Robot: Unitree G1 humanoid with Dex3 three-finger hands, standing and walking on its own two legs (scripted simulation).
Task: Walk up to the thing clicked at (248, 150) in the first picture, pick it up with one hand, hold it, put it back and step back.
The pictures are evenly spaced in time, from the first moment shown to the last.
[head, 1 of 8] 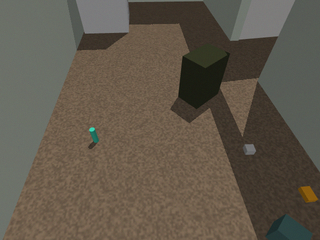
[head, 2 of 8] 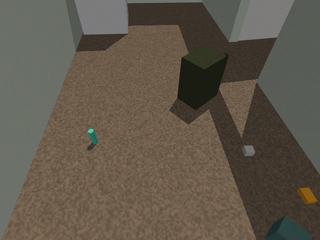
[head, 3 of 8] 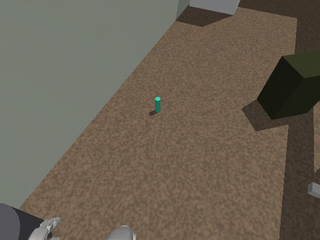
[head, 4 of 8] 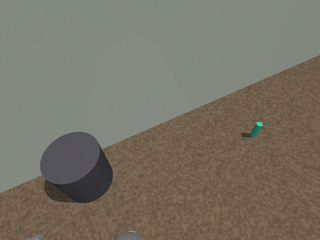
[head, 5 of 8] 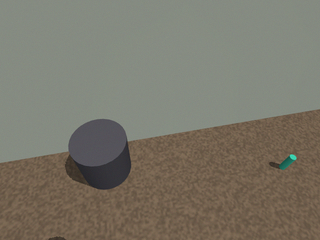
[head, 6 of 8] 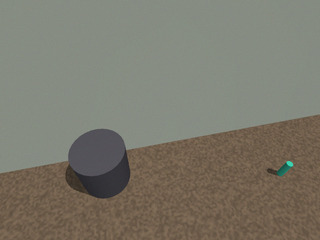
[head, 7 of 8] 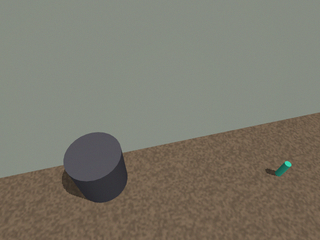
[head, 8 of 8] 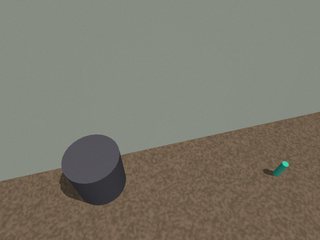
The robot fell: no
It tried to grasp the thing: no
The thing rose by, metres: 0.00
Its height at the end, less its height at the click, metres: +0.00
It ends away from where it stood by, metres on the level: 0.00
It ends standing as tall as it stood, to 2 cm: yes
